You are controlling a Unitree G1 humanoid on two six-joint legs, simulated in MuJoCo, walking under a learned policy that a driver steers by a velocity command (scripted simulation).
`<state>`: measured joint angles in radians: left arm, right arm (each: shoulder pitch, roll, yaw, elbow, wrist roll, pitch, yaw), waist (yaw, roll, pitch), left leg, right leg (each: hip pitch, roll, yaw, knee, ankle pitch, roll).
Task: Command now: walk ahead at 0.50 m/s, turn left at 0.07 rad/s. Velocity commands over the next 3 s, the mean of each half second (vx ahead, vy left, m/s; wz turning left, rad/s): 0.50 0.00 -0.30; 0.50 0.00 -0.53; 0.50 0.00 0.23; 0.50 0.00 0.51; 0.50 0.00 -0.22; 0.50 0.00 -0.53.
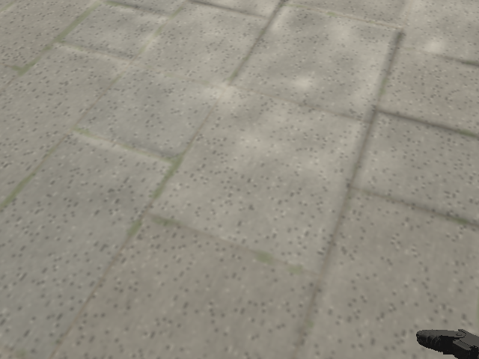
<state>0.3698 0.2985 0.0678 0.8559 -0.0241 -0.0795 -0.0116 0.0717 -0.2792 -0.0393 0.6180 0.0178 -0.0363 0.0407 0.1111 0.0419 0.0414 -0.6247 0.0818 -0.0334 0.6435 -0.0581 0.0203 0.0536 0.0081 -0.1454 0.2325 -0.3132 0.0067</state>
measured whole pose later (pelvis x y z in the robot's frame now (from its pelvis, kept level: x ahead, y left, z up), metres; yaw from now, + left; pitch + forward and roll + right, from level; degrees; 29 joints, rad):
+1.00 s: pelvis +0.52 -0.10 +0.01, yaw -30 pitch +2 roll +0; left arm 0.34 0.29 0.07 0.75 -0.02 -0.05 0.01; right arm 0.02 -0.28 -0.05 0.71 0.00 -0.10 0.02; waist 0.08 0.04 0.03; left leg -0.59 0.04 -0.08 0.54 0.07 -0.05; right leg -0.09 0.10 0.15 0.36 -0.29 -0.08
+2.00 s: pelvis +1.03 -0.29 +0.00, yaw -2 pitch +2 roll -2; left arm 0.35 0.30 0.07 0.85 -0.01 -0.08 -0.01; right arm 0.09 -0.29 -0.05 0.63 0.02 -0.03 0.04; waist 0.10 0.04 0.04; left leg -0.65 0.08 -0.04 0.68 -0.03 0.02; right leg 0.05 0.02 -0.16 0.22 -0.30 0.00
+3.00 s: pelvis +1.57 -0.40 +0.01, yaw -30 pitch +2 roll +0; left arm 0.33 0.28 0.07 0.75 -0.02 -0.05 0.01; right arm 0.03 -0.29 -0.05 0.71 0.00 -0.09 0.02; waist 0.07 0.04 0.04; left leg -0.62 0.06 -0.09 0.57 0.06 -0.06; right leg -0.10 0.10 0.14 0.35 -0.27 -0.08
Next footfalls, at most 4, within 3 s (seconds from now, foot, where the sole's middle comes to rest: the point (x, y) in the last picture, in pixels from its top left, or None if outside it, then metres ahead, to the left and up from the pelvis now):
0.08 left None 0.22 0.14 -0.77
0.60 right None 0.45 -0.16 -0.77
1.10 left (313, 251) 0.79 -0.10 -0.77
1.60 right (405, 218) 0.95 -0.40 -0.77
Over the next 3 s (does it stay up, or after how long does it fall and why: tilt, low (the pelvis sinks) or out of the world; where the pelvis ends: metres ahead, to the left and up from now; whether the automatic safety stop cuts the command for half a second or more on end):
stays up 1.57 -0.40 0.01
